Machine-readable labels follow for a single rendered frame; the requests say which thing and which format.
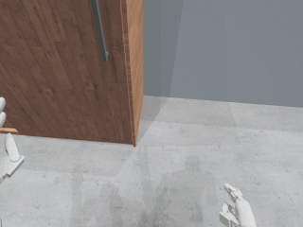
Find robot left hand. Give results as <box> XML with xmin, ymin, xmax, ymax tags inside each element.
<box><xmin>0</xmin><ymin>97</ymin><xmax>25</xmax><ymax>184</ymax></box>

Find robot right hand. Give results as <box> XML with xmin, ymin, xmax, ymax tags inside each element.
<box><xmin>219</xmin><ymin>183</ymin><xmax>257</xmax><ymax>227</ymax></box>

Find handle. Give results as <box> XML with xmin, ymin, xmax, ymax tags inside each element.
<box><xmin>90</xmin><ymin>0</ymin><xmax>109</xmax><ymax>62</ymax></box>

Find wardrobe door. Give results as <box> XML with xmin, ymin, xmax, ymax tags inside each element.
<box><xmin>0</xmin><ymin>0</ymin><xmax>134</xmax><ymax>144</ymax></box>
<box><xmin>2</xmin><ymin>119</ymin><xmax>15</xmax><ymax>129</ymax></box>

